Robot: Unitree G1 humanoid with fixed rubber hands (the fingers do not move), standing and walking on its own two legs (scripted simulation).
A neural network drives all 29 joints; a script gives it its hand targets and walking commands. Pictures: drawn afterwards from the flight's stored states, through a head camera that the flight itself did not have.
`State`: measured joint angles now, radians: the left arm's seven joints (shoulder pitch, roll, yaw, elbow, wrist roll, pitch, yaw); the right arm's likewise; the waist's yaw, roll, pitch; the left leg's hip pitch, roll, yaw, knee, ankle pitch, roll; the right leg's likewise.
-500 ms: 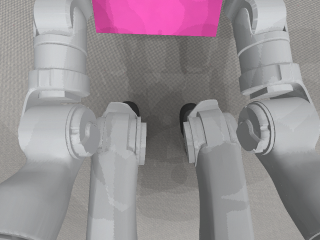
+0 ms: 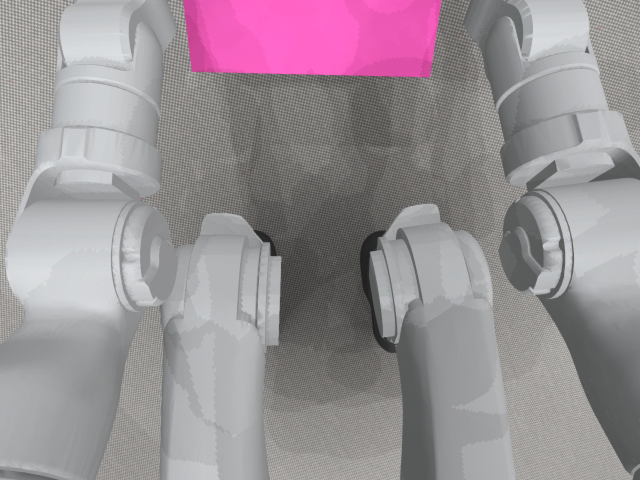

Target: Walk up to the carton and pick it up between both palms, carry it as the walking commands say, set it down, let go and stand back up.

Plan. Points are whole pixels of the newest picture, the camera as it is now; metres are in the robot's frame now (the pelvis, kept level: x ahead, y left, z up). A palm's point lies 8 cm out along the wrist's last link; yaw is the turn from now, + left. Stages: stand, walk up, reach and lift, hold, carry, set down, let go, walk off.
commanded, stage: set down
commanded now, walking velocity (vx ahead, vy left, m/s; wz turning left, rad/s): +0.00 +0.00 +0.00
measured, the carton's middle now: out of the picture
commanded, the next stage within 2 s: none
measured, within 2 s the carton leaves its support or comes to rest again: rests again in 0.68 s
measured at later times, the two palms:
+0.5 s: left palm out of the picture +0.55 +0.15 -0.18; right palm out of the picture +0.55 -0.15 -0.18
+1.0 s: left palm out of the picture +0.55 +0.16 -0.20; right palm out of the picture +0.55 -0.15 -0.20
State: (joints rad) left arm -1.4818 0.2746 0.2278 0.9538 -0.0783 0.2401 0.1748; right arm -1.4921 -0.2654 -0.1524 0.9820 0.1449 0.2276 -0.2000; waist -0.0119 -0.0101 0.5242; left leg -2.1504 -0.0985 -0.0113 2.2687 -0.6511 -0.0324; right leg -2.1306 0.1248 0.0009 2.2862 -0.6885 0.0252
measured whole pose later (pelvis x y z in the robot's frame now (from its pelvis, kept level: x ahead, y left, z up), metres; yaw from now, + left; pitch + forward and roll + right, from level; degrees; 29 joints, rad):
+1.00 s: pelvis +0.01 +0.00 -0.03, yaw +0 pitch +29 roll +0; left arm -1.48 0.30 0.21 1.10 -0.13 0.14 0.08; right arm -1.47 -0.28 -0.14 1.07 0.16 0.13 -0.11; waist 0.00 0.01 0.52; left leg -2.18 -0.08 0.01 2.37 -0.70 -0.01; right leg -2.16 0.09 -0.01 2.39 -0.73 0.00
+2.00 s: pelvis +0.00 +0.01 -0.02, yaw -1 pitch +30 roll +0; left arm -1.46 0.37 0.10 1.14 -0.23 0.09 0.12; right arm -1.42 -0.38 -0.06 1.11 0.24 0.09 -0.10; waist 0.01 0.00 0.52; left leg -2.20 -0.04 0.03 2.35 -0.67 0.02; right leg -2.19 0.05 -0.02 2.36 -0.69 -0.01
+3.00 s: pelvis -0.01 +0.01 +0.15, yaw -2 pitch +31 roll +1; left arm -1.39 0.38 0.19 0.60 -0.18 0.45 0.15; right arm -1.39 -0.42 -0.17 0.60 0.18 0.45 -0.11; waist 0.02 0.00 0.53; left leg -1.74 -0.05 0.00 1.73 -0.53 0.00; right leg -1.75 0.07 0.02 1.74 -0.53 -0.01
